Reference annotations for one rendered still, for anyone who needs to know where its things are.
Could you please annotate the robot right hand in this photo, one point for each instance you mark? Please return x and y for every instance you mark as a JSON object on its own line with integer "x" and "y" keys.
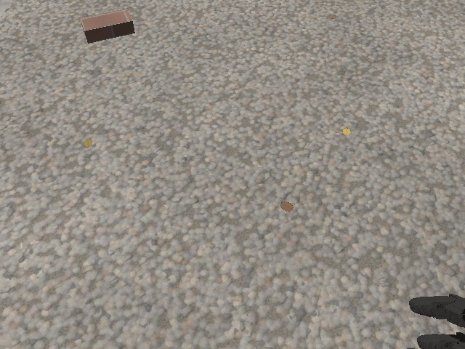
{"x": 450, "y": 307}

